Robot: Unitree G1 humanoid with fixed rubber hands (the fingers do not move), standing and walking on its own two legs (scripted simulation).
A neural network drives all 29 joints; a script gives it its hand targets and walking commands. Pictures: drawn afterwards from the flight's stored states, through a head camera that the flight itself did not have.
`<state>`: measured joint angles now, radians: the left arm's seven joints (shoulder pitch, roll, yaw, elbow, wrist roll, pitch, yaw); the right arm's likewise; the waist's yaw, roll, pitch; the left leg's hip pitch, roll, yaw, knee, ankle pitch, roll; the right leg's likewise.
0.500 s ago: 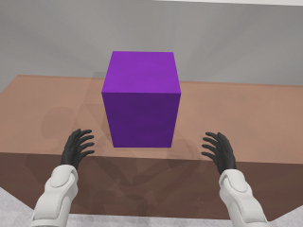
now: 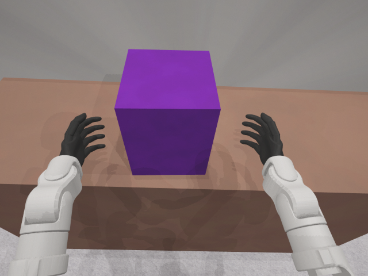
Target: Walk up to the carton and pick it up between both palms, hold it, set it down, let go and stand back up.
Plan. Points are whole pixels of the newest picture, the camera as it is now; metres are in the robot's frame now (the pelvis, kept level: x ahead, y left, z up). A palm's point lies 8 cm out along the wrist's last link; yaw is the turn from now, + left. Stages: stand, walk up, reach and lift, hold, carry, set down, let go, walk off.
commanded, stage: reach and lift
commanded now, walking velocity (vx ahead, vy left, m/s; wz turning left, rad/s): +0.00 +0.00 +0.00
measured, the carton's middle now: (169, 115) +0.50 +0.06 +0.05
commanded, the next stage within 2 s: none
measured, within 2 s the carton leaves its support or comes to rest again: neither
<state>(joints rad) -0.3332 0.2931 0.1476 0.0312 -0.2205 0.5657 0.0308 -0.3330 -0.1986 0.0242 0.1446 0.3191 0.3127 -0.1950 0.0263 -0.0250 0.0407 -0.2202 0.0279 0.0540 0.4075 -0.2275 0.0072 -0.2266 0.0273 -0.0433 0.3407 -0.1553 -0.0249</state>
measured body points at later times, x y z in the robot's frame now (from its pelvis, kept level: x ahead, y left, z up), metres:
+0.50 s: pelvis -0.01 +0.00 +0.00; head +0.02 +0.01 +0.45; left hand +0.41 +0.23 +0.16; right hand +0.43 -0.16 +0.16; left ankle -0.01 +0.11 -0.75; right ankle +0.01 -0.10 -0.75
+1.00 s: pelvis -0.01 -0.01 +0.00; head +0.03 +0.01 +0.44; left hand +0.46 +0.24 +0.18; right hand +0.48 -0.14 +0.19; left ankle -0.01 +0.11 -0.75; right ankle +0.01 -0.10 -0.75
